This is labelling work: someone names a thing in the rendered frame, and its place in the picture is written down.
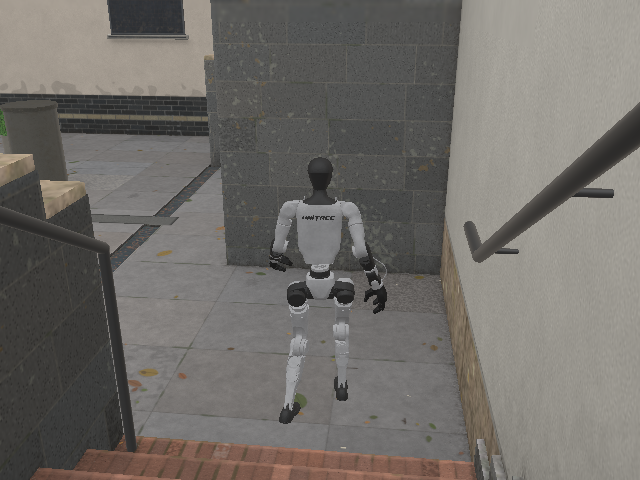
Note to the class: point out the stairs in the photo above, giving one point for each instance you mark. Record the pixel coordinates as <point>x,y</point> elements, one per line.
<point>178,459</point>

